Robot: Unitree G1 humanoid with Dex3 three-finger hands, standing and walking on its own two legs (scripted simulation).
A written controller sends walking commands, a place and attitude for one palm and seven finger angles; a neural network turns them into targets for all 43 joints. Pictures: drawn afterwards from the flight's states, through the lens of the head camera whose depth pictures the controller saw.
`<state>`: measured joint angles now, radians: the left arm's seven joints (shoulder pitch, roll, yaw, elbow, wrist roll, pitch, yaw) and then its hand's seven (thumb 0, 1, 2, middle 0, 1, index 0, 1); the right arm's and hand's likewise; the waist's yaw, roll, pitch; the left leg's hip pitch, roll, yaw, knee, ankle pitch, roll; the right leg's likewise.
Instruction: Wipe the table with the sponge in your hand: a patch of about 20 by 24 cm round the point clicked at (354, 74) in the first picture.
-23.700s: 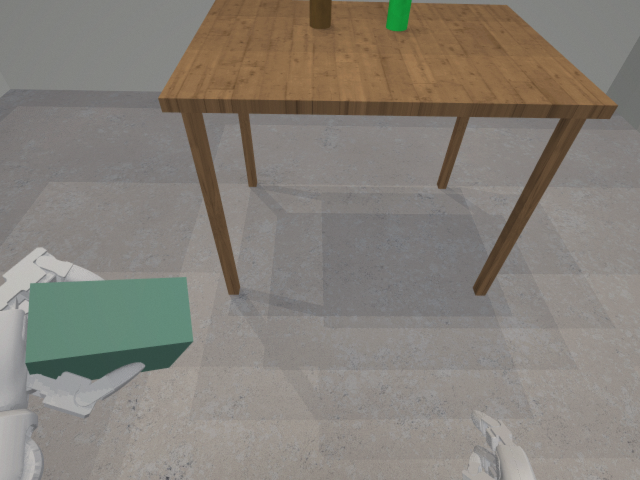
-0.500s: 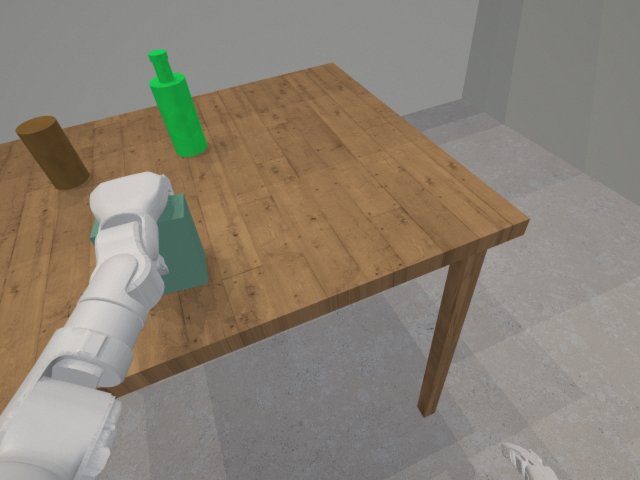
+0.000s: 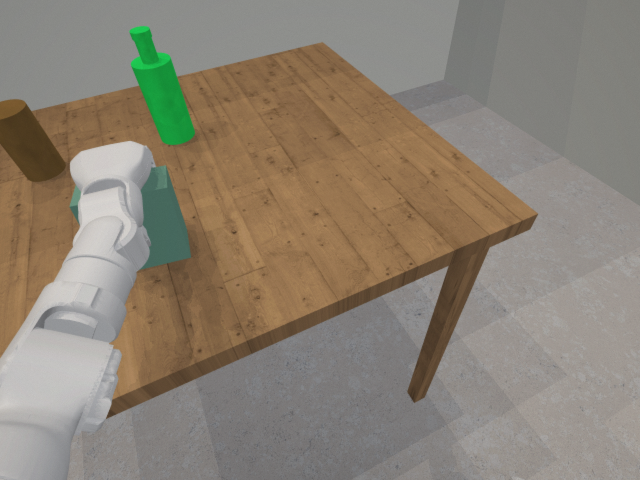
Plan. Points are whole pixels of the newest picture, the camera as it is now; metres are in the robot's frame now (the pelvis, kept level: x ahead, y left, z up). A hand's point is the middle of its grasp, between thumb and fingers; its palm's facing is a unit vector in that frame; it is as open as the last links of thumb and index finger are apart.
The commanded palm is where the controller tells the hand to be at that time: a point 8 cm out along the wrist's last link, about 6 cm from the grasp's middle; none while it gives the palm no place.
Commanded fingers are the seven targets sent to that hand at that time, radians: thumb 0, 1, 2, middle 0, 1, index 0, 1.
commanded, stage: wipe forward along the third lane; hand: left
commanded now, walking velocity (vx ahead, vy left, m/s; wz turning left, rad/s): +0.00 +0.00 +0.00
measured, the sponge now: (141, 232) +0.42 +0.27 +0.09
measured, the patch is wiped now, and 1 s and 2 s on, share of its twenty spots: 0.95 0.95 0.95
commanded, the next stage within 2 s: wipe back along the third lane in 0.10 s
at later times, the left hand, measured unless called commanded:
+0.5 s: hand (127, 200) +0.44 +0.28 +0.14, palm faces +0.03 +0.00 -1.00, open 10.3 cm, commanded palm +0.40 +0.25 +0.17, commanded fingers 0.00 0.10 1.30 -1.20 -1.60 -1.20 -1.60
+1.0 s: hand (136, 226) +0.39 +0.25 +0.14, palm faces +0.08 -0.03 -1.00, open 10.3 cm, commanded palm +0.34 +0.23 +0.17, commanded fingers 0.00 0.10 1.30 -1.20 -1.60 -1.20 -1.60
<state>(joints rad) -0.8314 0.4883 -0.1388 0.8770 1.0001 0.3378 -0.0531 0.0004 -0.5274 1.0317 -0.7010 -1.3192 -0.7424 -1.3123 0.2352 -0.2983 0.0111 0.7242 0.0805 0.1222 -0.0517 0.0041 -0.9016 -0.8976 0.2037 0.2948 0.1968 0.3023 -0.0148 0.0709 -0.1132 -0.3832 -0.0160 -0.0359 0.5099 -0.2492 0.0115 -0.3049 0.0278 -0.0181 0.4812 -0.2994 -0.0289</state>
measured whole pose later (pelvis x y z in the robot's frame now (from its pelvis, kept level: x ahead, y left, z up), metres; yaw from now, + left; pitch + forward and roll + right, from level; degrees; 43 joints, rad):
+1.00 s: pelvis +0.02 +0.01 +0.00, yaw +1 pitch +4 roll +0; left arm -0.49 0.39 -0.27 0.29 0.97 0.62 -0.03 0.00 -0.50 1.03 -0.67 -1.34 -0.71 -1.34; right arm 0.06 -0.28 0.05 0.62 0.09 0.18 0.02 0.00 -0.90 -0.90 0.20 0.29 0.20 0.30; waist 0.07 0.10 -0.12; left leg -0.31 -0.04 -0.04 0.54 -0.31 0.03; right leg -0.22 0.01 -0.02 0.50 -0.36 -0.01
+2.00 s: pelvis +0.01 -0.01 +0.00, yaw -1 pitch +0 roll +1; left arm -0.14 0.35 -0.28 -0.17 0.95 0.70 -0.02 0.00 -0.49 1.03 -0.65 -1.35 -0.69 -1.35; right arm 0.00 -0.27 0.06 0.61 0.09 0.16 0.03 0.01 -0.90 -0.90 0.20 0.29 0.19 0.30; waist 0.10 0.11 -0.10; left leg -0.24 -0.01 -0.02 0.54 -0.30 0.00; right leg -0.19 0.03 0.00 0.56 -0.36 -0.04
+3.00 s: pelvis -0.01 -0.03 +0.00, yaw +1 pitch -1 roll +1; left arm -0.26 0.55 -0.07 0.15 0.91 0.43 -0.15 -0.01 -0.51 1.03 -0.68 -1.33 -0.72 -1.32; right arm 0.06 -0.29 0.06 0.67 0.07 0.07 -0.08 0.01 -0.90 -0.90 0.20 0.29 0.20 0.30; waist 0.09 0.10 -0.05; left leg -0.26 0.00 -0.06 0.51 -0.25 -0.02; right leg -0.19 0.05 -0.04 0.52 -0.33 -0.07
